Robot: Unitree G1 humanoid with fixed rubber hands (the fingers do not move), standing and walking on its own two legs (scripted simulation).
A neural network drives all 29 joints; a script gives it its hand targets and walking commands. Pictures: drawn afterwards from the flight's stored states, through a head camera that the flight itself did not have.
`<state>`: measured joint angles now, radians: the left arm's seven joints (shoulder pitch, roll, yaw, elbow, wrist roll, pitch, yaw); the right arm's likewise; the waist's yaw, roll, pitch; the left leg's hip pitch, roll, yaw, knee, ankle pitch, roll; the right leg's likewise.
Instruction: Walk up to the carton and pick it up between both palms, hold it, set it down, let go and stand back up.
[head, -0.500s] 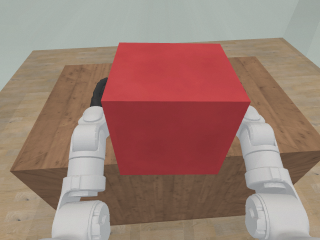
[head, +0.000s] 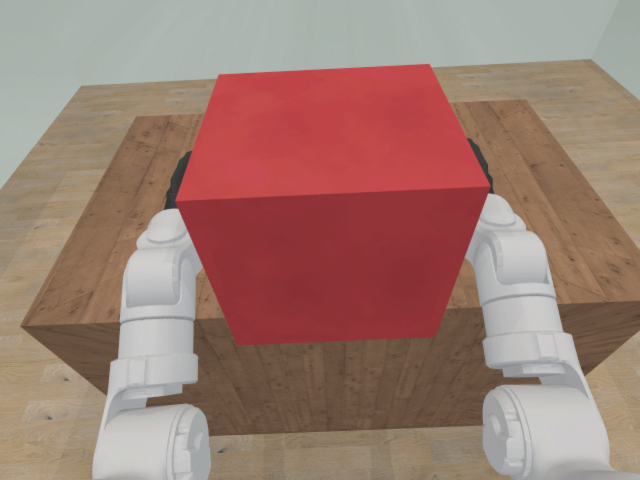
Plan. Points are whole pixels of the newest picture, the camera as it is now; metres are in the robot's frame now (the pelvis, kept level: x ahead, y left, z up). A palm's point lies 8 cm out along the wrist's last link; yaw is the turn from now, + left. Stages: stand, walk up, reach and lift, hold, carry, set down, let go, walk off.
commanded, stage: reach and lift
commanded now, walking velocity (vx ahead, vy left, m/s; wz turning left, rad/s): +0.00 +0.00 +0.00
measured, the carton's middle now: (330, 209) +0.41 +0.01 +0.15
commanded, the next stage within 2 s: hold in 1.20 s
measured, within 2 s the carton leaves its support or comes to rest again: neither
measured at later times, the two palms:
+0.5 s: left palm (177, 191) +0.39 +0.18 +0.19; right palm (474, 213) +0.39 -0.16 +0.16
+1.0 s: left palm (188, 210) +0.38 +0.17 +0.18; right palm (487, 228) +0.37 -0.17 +0.15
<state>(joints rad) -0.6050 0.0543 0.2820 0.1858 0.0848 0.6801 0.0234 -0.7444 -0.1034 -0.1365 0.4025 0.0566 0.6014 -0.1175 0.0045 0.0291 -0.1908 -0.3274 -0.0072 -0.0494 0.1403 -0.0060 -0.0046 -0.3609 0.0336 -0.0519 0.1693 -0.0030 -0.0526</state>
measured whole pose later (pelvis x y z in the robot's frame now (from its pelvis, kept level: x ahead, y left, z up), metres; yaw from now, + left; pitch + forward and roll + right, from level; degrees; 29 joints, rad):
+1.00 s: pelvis +0.02 +0.03 +0.01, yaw -3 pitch -1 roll +0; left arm -0.49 -0.07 0.34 -0.31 0.23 0.97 -0.08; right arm -0.57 -0.12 -0.05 0.11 0.14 0.66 -0.13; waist -0.09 0.00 0.07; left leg 0.06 -0.02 0.00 -0.09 0.05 0.02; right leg 0.02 0.02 0.01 -0.09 0.08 -0.01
